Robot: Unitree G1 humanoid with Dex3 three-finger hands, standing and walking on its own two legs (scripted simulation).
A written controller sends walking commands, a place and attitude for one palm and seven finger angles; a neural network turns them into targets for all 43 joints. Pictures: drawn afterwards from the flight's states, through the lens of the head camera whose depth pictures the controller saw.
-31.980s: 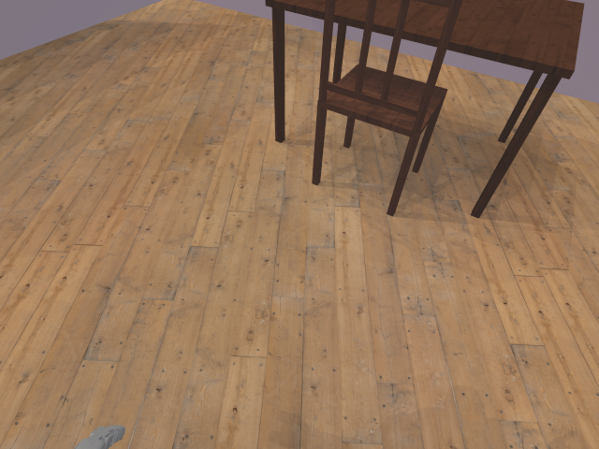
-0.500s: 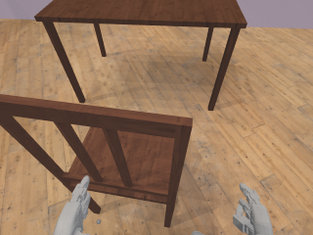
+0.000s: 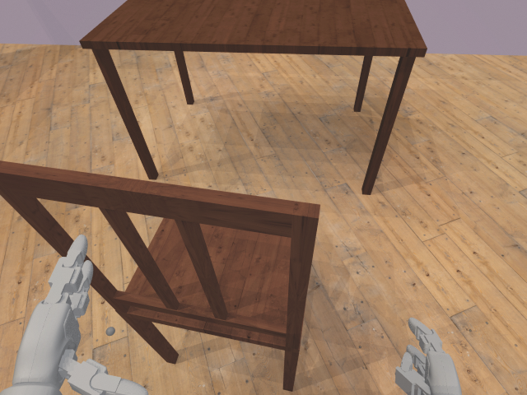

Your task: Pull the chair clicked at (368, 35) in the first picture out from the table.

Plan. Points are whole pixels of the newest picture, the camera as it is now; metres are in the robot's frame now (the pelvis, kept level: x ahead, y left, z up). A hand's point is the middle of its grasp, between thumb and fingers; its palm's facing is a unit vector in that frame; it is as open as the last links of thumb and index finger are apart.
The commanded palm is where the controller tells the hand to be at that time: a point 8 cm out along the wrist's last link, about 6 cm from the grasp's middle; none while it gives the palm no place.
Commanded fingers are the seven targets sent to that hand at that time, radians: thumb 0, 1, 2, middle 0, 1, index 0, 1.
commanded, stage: draw the hand back to the body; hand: left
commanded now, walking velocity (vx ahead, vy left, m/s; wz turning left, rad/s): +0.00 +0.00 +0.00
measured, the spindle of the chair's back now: (148, 266) +0.32 +0.23 -0.01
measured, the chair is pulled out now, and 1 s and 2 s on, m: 0.67 0.67 0.67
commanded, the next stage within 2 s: step back with the hand held close in 1.00 s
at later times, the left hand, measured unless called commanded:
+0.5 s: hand (36, 280) +0.20 +0.25 +0.18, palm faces +0.43 -0.80 -0.41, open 11.2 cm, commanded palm +0.16 +0.30 +0.20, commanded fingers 0.00 0.72 0.81 -0.17 -0.26 -0.17 -0.26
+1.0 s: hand (15, 260) +0.21 +0.27 +0.20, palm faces +0.45 -0.79 -0.41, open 7.5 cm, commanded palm +0.16 +0.31 +0.22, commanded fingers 0.00 0.90 0.90 -0.20 -0.30 -0.20 -0.30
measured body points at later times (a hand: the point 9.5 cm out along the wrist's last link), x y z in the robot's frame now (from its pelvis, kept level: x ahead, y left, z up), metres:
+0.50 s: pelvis +0.02 +0.00 +0.04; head +0.01 -0.02 +0.49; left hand +0.17 +0.29 +0.20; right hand +0.22 -0.22 -0.04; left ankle -0.03 +0.14 -0.69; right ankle +0.03 -0.12 -0.69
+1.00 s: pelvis +0.02 +0.01 +0.05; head +0.01 -0.01 +0.49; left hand +0.18 +0.31 +0.22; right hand +0.20 -0.22 -0.05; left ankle -0.03 +0.14 -0.69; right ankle +0.03 -0.12 -0.69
